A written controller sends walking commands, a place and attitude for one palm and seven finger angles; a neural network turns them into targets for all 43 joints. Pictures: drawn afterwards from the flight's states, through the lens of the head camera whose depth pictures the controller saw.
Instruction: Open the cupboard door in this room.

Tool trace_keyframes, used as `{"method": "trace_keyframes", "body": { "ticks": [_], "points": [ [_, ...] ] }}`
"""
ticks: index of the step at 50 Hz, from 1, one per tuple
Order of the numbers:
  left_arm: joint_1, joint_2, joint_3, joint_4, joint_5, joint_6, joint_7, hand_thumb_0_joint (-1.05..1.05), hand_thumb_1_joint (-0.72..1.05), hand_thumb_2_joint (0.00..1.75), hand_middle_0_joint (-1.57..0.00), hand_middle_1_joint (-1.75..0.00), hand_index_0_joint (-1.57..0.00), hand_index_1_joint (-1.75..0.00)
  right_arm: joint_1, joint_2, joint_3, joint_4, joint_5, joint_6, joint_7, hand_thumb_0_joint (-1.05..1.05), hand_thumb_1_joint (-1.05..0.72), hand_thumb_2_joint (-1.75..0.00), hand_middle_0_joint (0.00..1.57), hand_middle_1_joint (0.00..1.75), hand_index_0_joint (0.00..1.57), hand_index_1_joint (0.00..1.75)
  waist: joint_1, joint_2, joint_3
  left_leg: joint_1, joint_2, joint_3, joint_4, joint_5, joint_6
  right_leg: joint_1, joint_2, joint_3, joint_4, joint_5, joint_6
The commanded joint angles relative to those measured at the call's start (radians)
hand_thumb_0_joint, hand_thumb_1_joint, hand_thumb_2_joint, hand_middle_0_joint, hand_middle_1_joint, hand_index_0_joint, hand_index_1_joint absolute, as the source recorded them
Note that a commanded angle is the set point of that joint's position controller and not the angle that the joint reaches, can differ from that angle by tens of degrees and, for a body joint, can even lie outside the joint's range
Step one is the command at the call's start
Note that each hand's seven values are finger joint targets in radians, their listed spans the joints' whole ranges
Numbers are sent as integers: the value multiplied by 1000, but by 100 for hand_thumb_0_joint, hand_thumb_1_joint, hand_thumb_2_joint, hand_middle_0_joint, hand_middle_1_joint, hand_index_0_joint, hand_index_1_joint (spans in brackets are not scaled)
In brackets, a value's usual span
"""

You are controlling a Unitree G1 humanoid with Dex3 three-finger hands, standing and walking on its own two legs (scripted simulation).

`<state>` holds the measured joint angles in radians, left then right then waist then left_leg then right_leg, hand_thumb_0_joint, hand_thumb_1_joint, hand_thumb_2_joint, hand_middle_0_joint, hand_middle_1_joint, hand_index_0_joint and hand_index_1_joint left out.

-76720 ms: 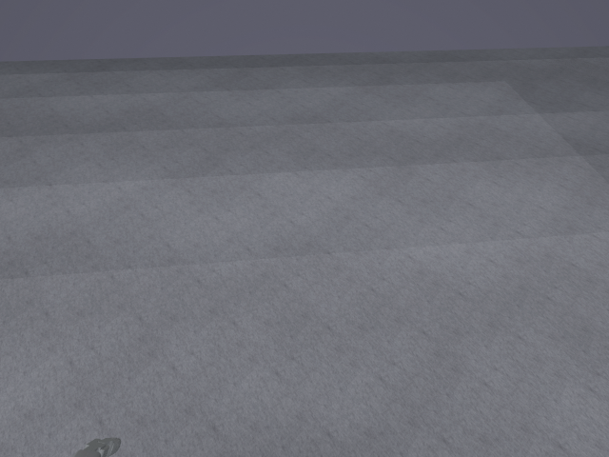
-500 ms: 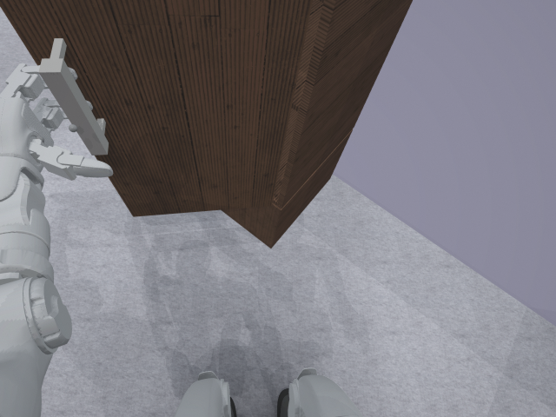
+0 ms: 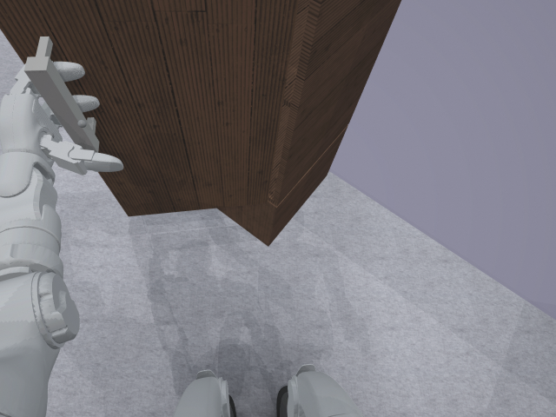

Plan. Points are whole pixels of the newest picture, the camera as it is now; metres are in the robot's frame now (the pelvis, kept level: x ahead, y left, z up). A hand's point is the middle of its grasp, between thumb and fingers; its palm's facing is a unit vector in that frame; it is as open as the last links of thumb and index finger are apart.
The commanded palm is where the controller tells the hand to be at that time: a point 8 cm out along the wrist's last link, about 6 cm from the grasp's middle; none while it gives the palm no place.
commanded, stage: slide the fingers in behind the handle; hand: left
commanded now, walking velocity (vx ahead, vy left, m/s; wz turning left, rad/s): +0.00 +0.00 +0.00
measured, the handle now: (69, 100) +0.55 +0.26 +0.07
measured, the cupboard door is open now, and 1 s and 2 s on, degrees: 46 46 79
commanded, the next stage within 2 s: close the thumb around the handle in 0.22 s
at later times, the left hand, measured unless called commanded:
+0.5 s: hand (82, 124) +0.50 +0.23 +0.08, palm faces +0.08 -1.00 -0.01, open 13.1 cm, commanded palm +0.48 +0.27 +0.07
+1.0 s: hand (83, 122) +0.50 +0.23 +0.07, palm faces +0.09 -1.00 -0.01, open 5.6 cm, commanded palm +0.48 +0.27 +0.07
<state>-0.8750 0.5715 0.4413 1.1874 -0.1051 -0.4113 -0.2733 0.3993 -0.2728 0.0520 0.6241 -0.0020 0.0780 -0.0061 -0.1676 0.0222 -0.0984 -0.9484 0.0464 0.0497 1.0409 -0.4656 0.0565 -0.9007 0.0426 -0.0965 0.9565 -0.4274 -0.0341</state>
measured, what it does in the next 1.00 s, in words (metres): stands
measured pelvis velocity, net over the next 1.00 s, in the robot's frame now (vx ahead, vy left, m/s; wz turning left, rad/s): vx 0.00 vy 0.00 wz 0.00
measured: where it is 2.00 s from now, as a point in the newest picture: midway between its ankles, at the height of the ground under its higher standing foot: outside the picture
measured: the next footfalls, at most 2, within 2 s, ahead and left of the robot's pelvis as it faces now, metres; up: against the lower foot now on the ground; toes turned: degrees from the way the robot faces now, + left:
none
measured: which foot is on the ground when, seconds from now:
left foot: down 0.00-1.00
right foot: down 0.00-1.00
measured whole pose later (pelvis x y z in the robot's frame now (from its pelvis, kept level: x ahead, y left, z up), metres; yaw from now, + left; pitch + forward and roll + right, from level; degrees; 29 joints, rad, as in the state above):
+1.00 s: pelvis +0.00 +0.00 +0.00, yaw +0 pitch +22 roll -4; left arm -0.87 0.55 0.43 1.18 -0.11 -0.41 -0.25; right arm 0.40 -0.27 0.05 0.63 -0.01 0.08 0.00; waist -0.16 0.03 -0.10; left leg -0.95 0.04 0.05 1.04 -0.47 0.06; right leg -0.90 0.04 -0.09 0.95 -0.43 -0.03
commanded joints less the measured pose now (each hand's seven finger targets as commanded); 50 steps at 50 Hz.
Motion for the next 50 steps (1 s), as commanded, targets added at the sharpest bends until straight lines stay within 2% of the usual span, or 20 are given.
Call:
{"method": "trace_keyframes", "body": {
  "ticks": [1, 3, 5, 11, 14, 16, 18, 20, 23, 25, 28, 32, 33, 35, 37, 41, 42, 45, 47, 50],
  "points": [
    [-443, 240, -2, -196, -22, -68, 3, 0, -50, 30, -30, -120, -30, -120, 164, -195, -70, -36, -2, -15, -17, 0, -90, -90, 20, 30, 20, 30, -17, 132, -441, 382, -8, -127, -110, 385, -26, 124, 20, 71, -101, 278, 12],
    [-436, 249, 1, -188, -19, -63, 4, 0, -50, 30, -30, -120, -30, -120, 166, -198, -71, -37, -2, -16, -17, 0, -90, -90, 20, 30, 20, 30, -15, 137, -439, 377, -9, -127, -113, 372, -26, 124, 20, 71, -103, 267, 11],
    [-442, 252, 10, -214, -20, -73, 7, 0, -50, 30, -30, -120, -30, -120, 172, -196, -73, -36, -7, -18, -15, 0, -90, -90, 20, 30, 20, 30, -8, 146, -493, 407, -10, -127, -104, 413, -26, 137, 21, 73, -96, 296, 11],
    [-407, 290, 35, -181, -15, -63, 3, 0, -50, 30, -30, -120, -30, -120, 171, -199, -72, -40, -2, -14, -17, 0, -90, -90, 20, 30, 20, 30, -2, 118, -450, 349, -13, -117, -105, 391, -21, 163, 20, 79, -99, 304, 12],
    [-443, 278, 25, -244, -22, -77, 0, 0, -50, 30, -30, -120, -30, -120, 171, -196, -71, -46, -4, -16, -17, 0, -90, -90, 20, 30, 20, 30, 0, 164, -491, 403, -12, -123, -103, 435, -25, 157, 22, 75, -90, 321, 8],
    [-417, 281, 33, -227, -25, -78, 0, 0, -50, 30, -30, -120, -30, -120, 168, -195, -72, -42, -4, -14, -16, 0, -90, -90, 20, 30, 20, 30, 0, 151, -497, 405, -9, -123, -100, 449, -29, 158, 22, 73, -90, 331, 11],
    [-403, 233, -3, -231, -24, -77, -6, 0, -39, 35, -31, -121, -31, -121, 164, -191, -75, -43, -2, -14, -14, 0, -90, -90, 20, 30, 20, 30, 0, 163, -486, 424, -8, -123, -104, 455, -31, 141, 23, 69, -94, 324, 10],
    [-385, 249, 21, -230, -32, -75, -2, 0, -28, 40, -32, -122, -32, -122, 169, -195, -77, -41, -4, -12, -12, 0, -90, -90, 20, 30, 20, 30, 9, 154, -492, 428, -8, -124, -104, 473, -31, 151, 23, 67, -94, 335, 10],
    [-402, 203, -19, -226, -31, -62, 2, 0, -11, 47, -33, -124, -33, -124, 165, -193, -77, -38, 0, -9, -12, 0, -90, -90, 20, 30, 20, 30, -10, 134, -447, 427, -6, -129, -115, 443, -31, 122, 23, 62, -105, 307, 12],
    [-393, 226, 3, -238, -32, -70, 9, 0, 0, 52, -34, -125, -34, -125, 162, -194, -77, -41, -1, -10, -12, 0, -90, -90, 20, 30, 20, 30, 4, 150, -475, 437, -8, -129, -111, 461, -34, 129, 22, 64, -98, 314, 10],
    [-419, 213, -13, -203, -20, -68, 18, 0, 17, 59, -35, -127, -35, -127, 162, -193, -74, -35, -3, -12, -13, 0, -90, -90, 20, 30, 20, 30, -12, 131, -427, 402, -9, -129, -111, 418, -31, 112, 21, 64, -100, 288, 11],
    [-416, 255, 16, -199, -16, -74, 15, 0, 40, 68, -36, -130, -36, -130, 163, -196, -73, -37, -5, -15, -16, 0, -90, -90, 20, 30, 20, 30, -6, 113, -466, 390, -10, -127, -102, 429, -29, 142, 20, 70, -92, 311, 12],
    [-420, 240, 1, -186, -17, -69, 10, 0, 45, 71, -37, -130, -37, -130, 160, -194, -71, -39, -4, -15, -16, 0, -90, -90, 20, 30, 20, 30, -14, 118, -455, 373, -13, -120, -100, 413, -26, 146, 19, 74, -96, 311, 14],
    [-434, 260, 14, -228, -17, -81, 6, 0, 56, 76, -38, -131, -38, -131, 167, -194, -72, -38, -6, -15, -16, 0, -90, -90, 20, 30, 20, 30, 1, 162, -507, 427, -9, -133, -100, 480, -35, 144, 20, 67, -81, 338, 8],
    [-433, 215, -13, -232, -22, -80, 4, 0, 68, 80, -38, -133, -38, -133, 162, -190, -73, -38, -7, -15, -12, 0, -90, -90, 20, 30, 20, 30, -5, 172, -495, 456, -4, -139, -100, 485, -41, 108, 22, 59, -84, 314, 9],
    [-448, 238, 2, -207, -21, -69, 15, 0, 90, 90, -40, -135, -40, -135, 165, -196, -73, -31, -6, -12, -14, 0, -90, -90, 20, 30, 20, 30, -14, 143, -463, 422, -4, -141, -101, 448, -37, 97, 21, 60, -87, 296, 11],
    [-439, 219, -12, -210, -19, -67, 16, 0, 90, 90, -40, -135, -40, -135, 167, -194, -74, -34, -6, -12, -13, 0, -90, -90, 20, 30, 20, 30, -13, 156, -466, 429, -6, -137, -105, 448, -36, 102, 21, 60, -92, 297, 11],
    [-420, 256, 24, -239, -18, -76, 19, 0, 90, 90, -40, -135, -40, -135, 174, -195, -77, -37, -9, -11, -12, 0, -90, -90, 20, 30, 20, 30, 3, 146, -522, 447, -5, -138, -98, 502, -37, 136, 23, 62, -84, 337, 10],
    [-417, 216, -9, -221, -19, -72, 15, 0, 90, 90, -40, -135, -40, -135, 167, -191, -75, -34, -6, -9, -10, 0, -90, -90, 20, 30, 20, 30, -6, 140, -476, 434, -5, -136, -103, 471, -38, 120, 24, 60, -92, 315, 11],
    [-419, 259, 23, -235, -19, -78, 16, 0, 90, 90, -40, -135, -40, -135, 170, -196, -76, -34, -8, -9, -12, 0, -90, -90, 20, 30, 20, 30, 3, 150, -490, 424, -7, -134, -106, 467, -36, 143, 22, 64, -90, 325, 8]
  ]
}}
